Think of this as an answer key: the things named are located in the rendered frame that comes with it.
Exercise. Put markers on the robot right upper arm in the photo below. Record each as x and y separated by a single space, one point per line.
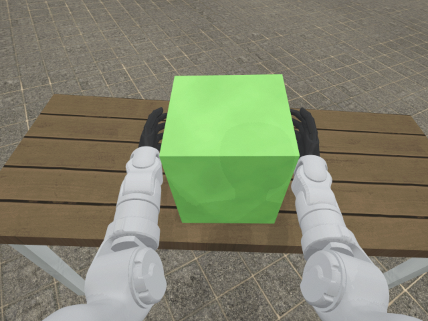
344 288

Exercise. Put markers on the carton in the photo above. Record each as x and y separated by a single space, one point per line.
229 149

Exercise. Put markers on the table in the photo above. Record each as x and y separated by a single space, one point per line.
61 186

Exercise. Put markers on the left robot hand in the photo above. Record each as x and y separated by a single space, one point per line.
150 136

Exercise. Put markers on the right robot hand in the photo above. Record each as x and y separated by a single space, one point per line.
307 136

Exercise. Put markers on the robot left forearm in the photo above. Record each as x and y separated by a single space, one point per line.
136 217

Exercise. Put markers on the robot left upper arm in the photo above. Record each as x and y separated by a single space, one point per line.
120 286

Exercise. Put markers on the robot right forearm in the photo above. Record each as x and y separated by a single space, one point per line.
318 212

